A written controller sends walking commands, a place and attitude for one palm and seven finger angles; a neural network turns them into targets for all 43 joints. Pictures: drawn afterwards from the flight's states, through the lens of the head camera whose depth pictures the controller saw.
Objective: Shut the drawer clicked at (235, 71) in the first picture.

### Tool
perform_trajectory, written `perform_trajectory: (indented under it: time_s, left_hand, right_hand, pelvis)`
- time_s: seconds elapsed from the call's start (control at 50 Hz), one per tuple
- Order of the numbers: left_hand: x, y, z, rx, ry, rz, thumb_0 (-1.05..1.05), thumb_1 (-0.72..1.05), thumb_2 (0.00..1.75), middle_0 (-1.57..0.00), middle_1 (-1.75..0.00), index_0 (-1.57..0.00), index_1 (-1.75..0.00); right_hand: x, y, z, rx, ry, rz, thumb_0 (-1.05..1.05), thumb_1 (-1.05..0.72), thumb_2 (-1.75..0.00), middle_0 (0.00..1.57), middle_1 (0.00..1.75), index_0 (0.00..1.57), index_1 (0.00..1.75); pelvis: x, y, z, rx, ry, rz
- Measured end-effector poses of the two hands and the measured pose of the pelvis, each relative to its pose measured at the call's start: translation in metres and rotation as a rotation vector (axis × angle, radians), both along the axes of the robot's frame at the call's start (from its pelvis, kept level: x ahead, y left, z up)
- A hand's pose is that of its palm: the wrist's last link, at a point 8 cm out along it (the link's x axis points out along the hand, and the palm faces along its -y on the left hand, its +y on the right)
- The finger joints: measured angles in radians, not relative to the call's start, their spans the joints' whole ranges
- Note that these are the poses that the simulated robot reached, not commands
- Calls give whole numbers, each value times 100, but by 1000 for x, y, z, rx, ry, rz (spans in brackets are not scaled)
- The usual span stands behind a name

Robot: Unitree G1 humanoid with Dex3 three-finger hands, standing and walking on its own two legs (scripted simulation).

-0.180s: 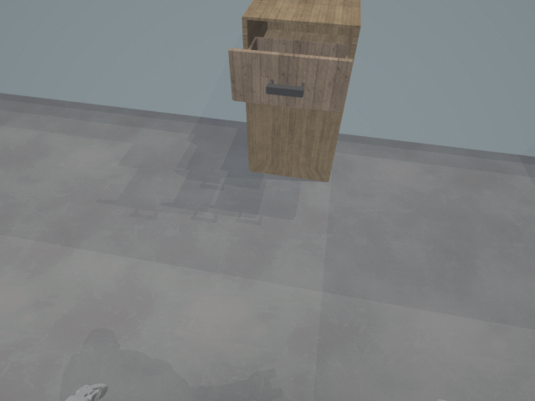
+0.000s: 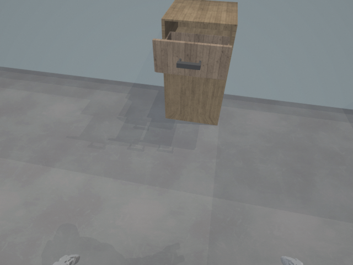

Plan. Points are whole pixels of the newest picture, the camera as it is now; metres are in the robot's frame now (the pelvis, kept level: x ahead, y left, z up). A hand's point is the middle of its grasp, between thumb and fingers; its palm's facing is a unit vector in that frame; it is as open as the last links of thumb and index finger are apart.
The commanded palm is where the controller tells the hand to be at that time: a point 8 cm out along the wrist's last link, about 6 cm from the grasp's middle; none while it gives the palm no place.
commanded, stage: stand and wait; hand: left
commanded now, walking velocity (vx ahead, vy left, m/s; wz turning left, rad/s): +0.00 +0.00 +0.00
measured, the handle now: (189, 63) +1.06 +0.00 -0.07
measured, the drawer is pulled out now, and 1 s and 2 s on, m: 0.29 0.29 0.29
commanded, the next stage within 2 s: look at it before walking up in 0.66 s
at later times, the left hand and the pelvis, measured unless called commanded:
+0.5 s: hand out of the picture +0.04 +0.23 -0.15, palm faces -0.03 -0.94 -0.34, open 7.4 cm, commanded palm none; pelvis -0.02 -0.02 +0.00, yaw +0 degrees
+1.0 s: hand out of the picture +0.05 +0.23 -0.15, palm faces -0.04 -0.95 -0.32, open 7.4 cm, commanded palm none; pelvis -0.02 -0.01 +0.01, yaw -1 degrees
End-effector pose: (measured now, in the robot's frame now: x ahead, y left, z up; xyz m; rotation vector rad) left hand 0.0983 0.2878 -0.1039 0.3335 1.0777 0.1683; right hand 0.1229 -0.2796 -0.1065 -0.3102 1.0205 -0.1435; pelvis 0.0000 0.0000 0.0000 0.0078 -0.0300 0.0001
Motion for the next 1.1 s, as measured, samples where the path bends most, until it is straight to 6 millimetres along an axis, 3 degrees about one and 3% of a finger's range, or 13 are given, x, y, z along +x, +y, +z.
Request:
perform_trajectory:
  time_s: [0.12, 0.36, 0.56, 0.76, 1.1]
  left_hand:
    - [-18, -8, -4, -14, 33, 13, 1, 90, 90, -21, -30, -20, -30]
    - [-59, -12, -10, -11, 131, 45, 1, 90, 90, -21, -30, -20, -30]
    - [-69, -14, -11, -9, 154, 45, 1, 90, 90, -21, -30, -20, -30]
    - [-61, -17, -13, -21, 139, 32, 1, 91, 90, -21, -30, -20, -30]
    - [-54, -15, -13, -24, 136, 31, 1, 91, 90, -21, -30, -20, -30]
  right_hand:
    - [-13, -6, -1, 0, 30, -8, 0, -90, -90, 20, 30, 21, 30]
    - [-67, -24, -10, -15, 160, -55, 0, -90, -90, 20, 30, 21, 30]
    - [-95, -25, -14, -5, 217, -82, 0, -90, -90, 20, 30, 21, 30]
    - [-100, -21, -14, 3, 218, -93, 0, -90, -90, 20, 30, 21, 30]
    - [-84, -18, -10, -2, 192, -87, 0, -90, -90, 20, 30, 21, 30]
  pelvis:
    - [-6, -6, 2, 0, -5, 1]
    - [-17, -14, 4, -3, -9, 1]
    - [-24, -17, 5, -4, -8, -5]
    - [-25, -16, 5, -4, -5, -11]
    - [-19, -13, 6, -5, 1, -14]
